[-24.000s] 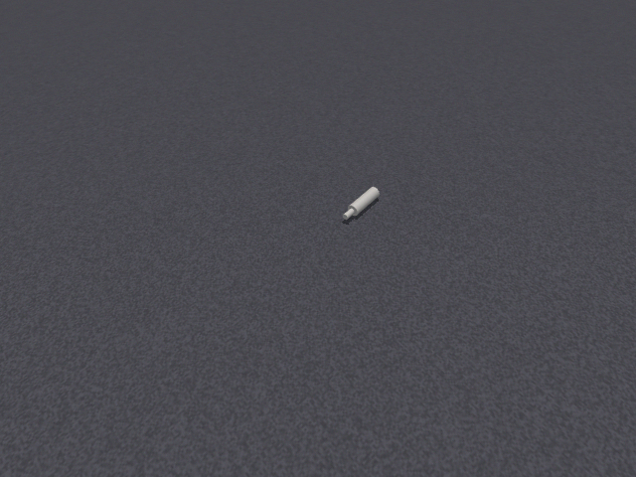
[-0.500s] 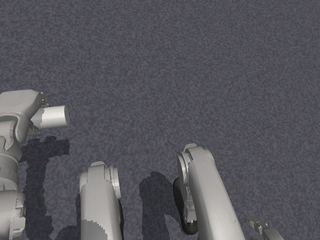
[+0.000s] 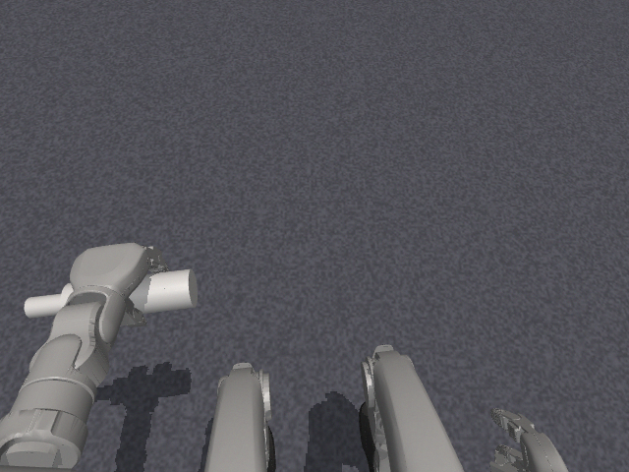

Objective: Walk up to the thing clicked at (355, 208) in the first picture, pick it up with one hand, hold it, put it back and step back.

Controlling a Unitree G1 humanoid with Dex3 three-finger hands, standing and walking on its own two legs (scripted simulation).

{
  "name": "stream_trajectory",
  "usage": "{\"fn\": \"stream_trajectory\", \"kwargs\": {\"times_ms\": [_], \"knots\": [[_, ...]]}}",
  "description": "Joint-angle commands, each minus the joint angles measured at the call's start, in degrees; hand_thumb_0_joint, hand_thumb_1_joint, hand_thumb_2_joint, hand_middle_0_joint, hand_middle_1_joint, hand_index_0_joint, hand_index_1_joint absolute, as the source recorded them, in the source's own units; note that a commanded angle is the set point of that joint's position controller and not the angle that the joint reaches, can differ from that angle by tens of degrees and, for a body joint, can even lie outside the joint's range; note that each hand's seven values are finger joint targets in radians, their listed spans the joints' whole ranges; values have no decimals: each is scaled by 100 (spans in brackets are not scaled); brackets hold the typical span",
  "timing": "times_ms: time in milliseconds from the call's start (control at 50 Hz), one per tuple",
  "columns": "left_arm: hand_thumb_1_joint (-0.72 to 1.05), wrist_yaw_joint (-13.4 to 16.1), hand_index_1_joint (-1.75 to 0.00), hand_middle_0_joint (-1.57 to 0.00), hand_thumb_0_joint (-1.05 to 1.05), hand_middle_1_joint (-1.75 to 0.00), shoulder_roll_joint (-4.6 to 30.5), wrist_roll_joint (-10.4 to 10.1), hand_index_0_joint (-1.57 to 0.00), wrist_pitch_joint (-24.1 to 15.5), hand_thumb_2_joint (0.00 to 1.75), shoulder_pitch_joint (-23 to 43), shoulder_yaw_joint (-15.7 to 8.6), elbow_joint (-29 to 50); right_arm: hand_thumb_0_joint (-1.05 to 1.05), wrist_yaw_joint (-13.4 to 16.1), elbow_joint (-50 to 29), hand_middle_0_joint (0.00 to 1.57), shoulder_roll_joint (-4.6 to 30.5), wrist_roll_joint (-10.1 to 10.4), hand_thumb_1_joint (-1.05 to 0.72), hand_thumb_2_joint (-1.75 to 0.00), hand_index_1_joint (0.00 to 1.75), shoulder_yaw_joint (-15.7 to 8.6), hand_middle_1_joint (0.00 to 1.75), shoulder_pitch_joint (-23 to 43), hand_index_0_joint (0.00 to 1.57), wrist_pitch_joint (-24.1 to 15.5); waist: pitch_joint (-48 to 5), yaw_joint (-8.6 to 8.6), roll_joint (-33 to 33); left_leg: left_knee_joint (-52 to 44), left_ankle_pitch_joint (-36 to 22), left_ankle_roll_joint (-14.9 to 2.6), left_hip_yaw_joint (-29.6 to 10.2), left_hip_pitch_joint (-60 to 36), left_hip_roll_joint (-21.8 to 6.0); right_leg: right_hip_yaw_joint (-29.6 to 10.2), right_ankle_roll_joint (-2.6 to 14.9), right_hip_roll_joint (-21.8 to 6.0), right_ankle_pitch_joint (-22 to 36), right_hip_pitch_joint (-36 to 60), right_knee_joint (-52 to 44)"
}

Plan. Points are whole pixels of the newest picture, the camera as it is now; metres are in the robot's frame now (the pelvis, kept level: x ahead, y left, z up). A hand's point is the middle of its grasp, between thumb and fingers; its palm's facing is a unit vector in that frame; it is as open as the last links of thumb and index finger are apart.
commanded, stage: lift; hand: left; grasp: from above
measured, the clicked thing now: (114, 297) +0.39 +0.29 -0.12
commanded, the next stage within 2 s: hold in 0.74 s
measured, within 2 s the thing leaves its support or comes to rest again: neither
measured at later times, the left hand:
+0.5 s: hand (101, 279) +0.35 +0.22 +0.06, palm faces -0.45 -0.07 -0.89, open 8.5 cm
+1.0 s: hand (72, 235) +0.37 +0.22 +0.13, palm faces -0.47 -0.06 -0.88, open 8.5 cm
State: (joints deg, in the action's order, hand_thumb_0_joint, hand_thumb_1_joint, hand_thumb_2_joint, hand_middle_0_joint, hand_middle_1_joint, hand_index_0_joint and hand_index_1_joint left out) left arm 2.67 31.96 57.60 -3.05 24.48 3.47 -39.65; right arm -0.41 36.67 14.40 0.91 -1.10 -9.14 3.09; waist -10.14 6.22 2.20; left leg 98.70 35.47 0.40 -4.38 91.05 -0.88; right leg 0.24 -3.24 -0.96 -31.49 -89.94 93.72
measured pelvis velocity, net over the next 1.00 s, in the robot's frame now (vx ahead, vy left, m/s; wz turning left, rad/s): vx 0.06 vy -0.01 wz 0.01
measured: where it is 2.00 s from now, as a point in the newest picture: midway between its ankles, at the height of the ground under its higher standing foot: outside the picture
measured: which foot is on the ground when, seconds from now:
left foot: down 0.00-1.00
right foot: down 0.00-1.00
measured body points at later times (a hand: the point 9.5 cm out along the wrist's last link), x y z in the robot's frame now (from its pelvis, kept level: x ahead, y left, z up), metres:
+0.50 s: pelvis +0.03 -0.01 +0.14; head +0.10 -0.01 +0.59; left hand +0.37 +0.22 +0.11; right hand +0.13 -0.28 +0.02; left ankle +0.07 +0.12 -0.51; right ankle +0.10 -0.15 -0.51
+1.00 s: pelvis +0.06 -0.01 +0.20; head +0.10 -0.01 +0.64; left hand +0.39 +0.22 +0.18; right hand +0.17 -0.27 +0.08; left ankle +0.07 +0.12 -0.51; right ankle +0.10 -0.15 -0.51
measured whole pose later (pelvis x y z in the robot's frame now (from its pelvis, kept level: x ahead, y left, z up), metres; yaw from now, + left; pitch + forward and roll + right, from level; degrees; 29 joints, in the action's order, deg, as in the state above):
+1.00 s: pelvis +0.06 -0.01 +0.20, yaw +0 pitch +8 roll -1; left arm 4.4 22.9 58.2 -1.8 17.4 10.9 -45.7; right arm 2.3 41.5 13.9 1.9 -2.4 -13.5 0.2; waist -3.5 2.3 1.6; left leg 44.9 21.2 0.9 0.2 31.5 -2.0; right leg -1.7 -2.1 -1.1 -18.0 -32.6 42.8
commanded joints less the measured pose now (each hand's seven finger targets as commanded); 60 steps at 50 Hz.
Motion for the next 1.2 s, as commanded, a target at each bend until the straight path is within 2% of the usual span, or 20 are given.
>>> {"fn": "stream_trajectory", "kwargs": {"times_ms": [0,140,240,300,340,400,440,460,500,560,600,640,740,780,900,960,980,1040,1120,1180], "knots": [[87,236,-38,-122,0,-38,1330,-118,-122,60,54,1404,-558,1393,0,202,-362,20,959,77,-90,-90,30,-351,30,-465,20,-178,-2806,-38,696,-2317,-643,-159,192,-2917,56,258,399,209,628,2442,-1761],[88,295,-39,-121,0,-39,981,-92,-122,-38,53,1169,-368,1040,0,357,-276,20,837,112,-90,-90,30,-309,30,-396,20,-370,-1965,-100,349,-3205,-426,-156,192,-3518,46,88,384,238,363,3274,-2803],[84,466,-39,-119,0,-39,833,-6,-119,-91,53,1160,-327,879,0,372,-191,20,815,106,-90,-90,30,-327,30,-413,20,-498,-1777,-173,326,-3754,-511,-131,232,-4072,63,-4,379,237,385,3869,-3423],[81,622,-43,-115,0,-43,605,65,-116,-36,56,1284,-122,756,0,374,-115,20,764,103,-90,-90,30,-311,30,-452,20,-556,-1827,-153,282,-3992,-857,-108,282,-4484,99,-7,378,265,666,4257,-3723],[82,714,-43,-116,0,-43,694,116,-116,23,56,1213,-198,631,0,379,-33,20,799,104,-90,-90,30,-331,30,-505,20,-572,-1717,-227,287,-4190,-1042,-96,330,-4699,116,-2,375,266,838,4486,-3915],[85,762,-46,-119,0,-46,685,113,-119,82,62,1370,-142,647,0,380,3,20,790,96,-90,-90,30,-353,30,-525,20,-584,-1693,-250,271,-4422,-1333,-91,386,-5018,147,-40,357,261,1102,4833,-4231],[85,766,-46,-120,0,-46,490,101,-120,149,61,1305,18,538,0,369,27,20,779,92,-90,-90,30,-338,30,-517,20,-592,-1589,-243,244,-4627,-1493,-74,381,-5275,145,-32,353,260,1277,5005,-4401],[83,781,-46,-119,0,-45,563,104,-118,181,63,1328,-41,503,0,370,32,20,807,98,-90,-90,30,-358,30,-536,20,-580,-1572,-248,204,-4695,-1570,-74,382,-5371,153,-48,349,253,1356,5079,-4492],[81,765,-45,-117,0,-44,456,95,-117,228,61,1347,81,522,0,360,42,20,774,93,-90,-90,30,-350,30,-546,20,-576,-1543,-286,190,-4863,-1747,-56,388,-5588,156,-57,345,249,1513,5312,-4629],[79,743,-45,-116,0,-44,519,42,-116,244,60,1410,15,452,0,353,-2,20,799,80,-90,-90,30,-365,30,-506,20,-576,-1368,-320,271,-5144,-1824,-28,386,-5872,141,-11,342,252,1551,5447,-4841],[80,720,-43,-117,0,-42,335,38,-117,268,61,1243,160,300,0,336,-36,20,777,95,-90,-90,30,-337,30,-469,20,-564,-1223,-311,156,-5341,-1784,-36,380,-5999,138,5,346,248,1505,5578,-5012],[78,696,-43,-115,0,-42,501,52,-115,261,60,1154,43,281,0,334,-44,20,814,106,-90,-90,30,-363,30,-478,20,-551,-1269,-358,156,-5454,-1933,-31,410,-6187,151,-12,346,243,1626,5761,-5136],[78,570,-44,-114,0,-44,274,-36,-114,199,60,1362,218,473,0,332,-64,20,773,101,-89,-90,30,-364,30,-461,20,-549,-1141,-298,200,-5733,-2182,-10,397,-6528,138,-32,344,260,1832,5966,-5393],[76,554,-44,-113,0,-44,437,-24,-113,174,60,1304,113,485,0,336,-99,20,800,103,-90,-90,30,-383,30,-427,20,-545,-1117,-355,186,-5872,-2225,-2,397,-6691,120,13,348,275,1835,6077,-5480],[77,495,-43,-112,0,-45,419,99,-113,138,56,1256,164,556,0,334,-110,20,811,118,-89,-89,30,-396,30,-400,20,-508,-1149,-397,64,-6033,-2729,-5,447,-6983,160,-37,351,261,2287,6444,-5678],[80,438,-44,-114,0,-45,413,29,-116,131,60,1301,149,607,0,326,-112,20,802,124,-89,-90,30,-403,30,-362,20,-493,-1061,-401,70,-6149,-2688,-16,499,-7079,183,-57,338,248,2271,6601,-5813],[80,413,-44,-115,0,-45,279,25,-116,144,61,1293,236,665,0,322,-102,20,779,128,-89,-89,30,-399,30,-363,20,-486,-1129,-379,74,-6169,-2814,-7,496,-7173,177,-63,341,248,2387,6609,-5814],[80,325,-42,-113,0,-44,369,35,-115,148,57,1256,199,705,0,330,-89,20,826,126,-89,-89,30,-426,30,-379,20,-460,-1116,-419,100,-6224,-3191,16,484,-7301,160,-20,350,280,2665,6757,-5825],[82,206,-43,-116,0,-44,296,28,-117,120,60,1243,248,792,0,319,-201,20,793,135,-89,-89,30,-406,30,-269,20,-416,-903,-422,-16,-6357,-2911,-33,541,-7232,211,-66,329,245,2496,6859,-6012],[80,141,-40,-115,0,-41,396,45,-116,135,57,1141,165,884,0,323,-237,20,825,142,-89,-89,30,-424,30,-229,20,-391,-1004,-484,125,-6430,-3115,7,543,-7505,173,-22,356,275,2580,6879,-6032]]}}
